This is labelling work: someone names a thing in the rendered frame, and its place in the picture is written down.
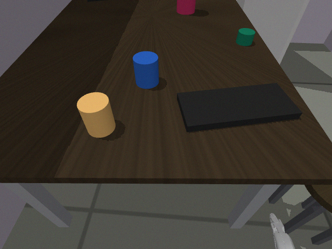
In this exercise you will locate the right robot hand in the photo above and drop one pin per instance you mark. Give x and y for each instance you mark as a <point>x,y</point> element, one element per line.
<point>281,239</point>

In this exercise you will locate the stool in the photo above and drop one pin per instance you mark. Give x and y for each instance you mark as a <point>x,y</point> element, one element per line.
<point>319,202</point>

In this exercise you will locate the table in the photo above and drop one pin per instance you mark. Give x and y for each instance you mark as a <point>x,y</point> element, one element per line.
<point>89,47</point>

